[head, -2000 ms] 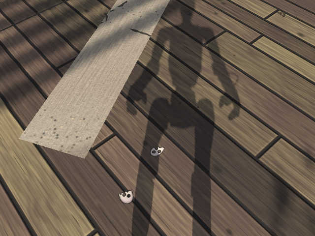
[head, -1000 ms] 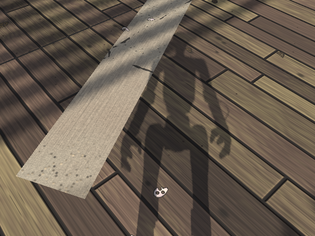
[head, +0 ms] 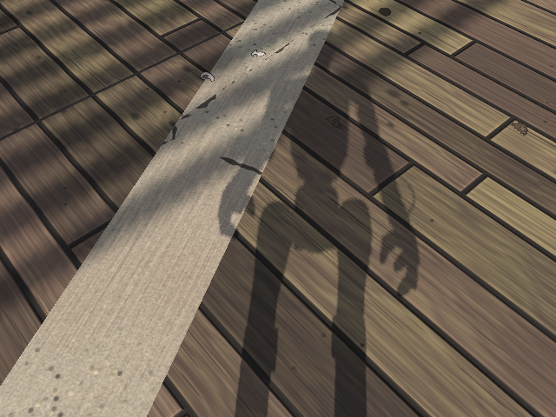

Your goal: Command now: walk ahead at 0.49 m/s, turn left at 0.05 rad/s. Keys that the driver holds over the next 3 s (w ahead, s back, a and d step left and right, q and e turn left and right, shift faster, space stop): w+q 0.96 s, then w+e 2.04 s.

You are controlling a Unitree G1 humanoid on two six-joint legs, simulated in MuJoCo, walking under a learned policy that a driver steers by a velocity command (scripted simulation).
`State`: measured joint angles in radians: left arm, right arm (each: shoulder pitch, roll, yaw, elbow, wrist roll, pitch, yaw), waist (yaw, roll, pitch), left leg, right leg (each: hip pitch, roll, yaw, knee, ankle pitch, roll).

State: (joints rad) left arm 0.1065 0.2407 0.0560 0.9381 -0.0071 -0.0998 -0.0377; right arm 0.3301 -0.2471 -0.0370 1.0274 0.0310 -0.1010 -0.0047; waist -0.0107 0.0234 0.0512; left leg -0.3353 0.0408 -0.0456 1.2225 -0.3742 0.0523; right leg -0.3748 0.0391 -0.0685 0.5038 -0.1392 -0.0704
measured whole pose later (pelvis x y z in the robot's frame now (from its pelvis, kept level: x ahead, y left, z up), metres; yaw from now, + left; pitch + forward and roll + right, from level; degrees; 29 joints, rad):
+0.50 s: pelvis +0.29 +0.07 -0.01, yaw +13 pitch +2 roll -1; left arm 0.29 0.27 0.05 0.98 0.00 -0.07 0.02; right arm 0.09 -0.26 -0.07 0.80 0.02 -0.07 0.04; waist 0.01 0.00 0.05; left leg -0.52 -0.03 0.06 0.64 -0.17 0.11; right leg -0.13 -0.05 -0.10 0.96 -0.47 0.01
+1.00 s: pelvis +0.59 +0.12 -0.01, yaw +30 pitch +3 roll -1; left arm 0.06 0.27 0.05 0.76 0.01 -0.14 -0.02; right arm 0.36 -0.29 -0.08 0.79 0.03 -0.04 -0.02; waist -0.05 0.02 0.01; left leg -0.25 -0.08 -0.18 1.00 -0.52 0.04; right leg -0.45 0.04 0.00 0.54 -0.13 -0.02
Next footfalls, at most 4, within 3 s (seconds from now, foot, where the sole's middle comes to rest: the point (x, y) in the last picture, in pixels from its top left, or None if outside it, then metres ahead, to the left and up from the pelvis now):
0.44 left None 0.41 0.17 -0.77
0.92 right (261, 307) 0.75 0.08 -0.77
1.40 left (144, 287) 0.82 0.40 -0.77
1.88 right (223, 191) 1.16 0.21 -0.77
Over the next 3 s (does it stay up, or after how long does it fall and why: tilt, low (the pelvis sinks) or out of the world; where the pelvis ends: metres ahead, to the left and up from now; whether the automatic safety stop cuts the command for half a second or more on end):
stays up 1.55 0.17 -0.01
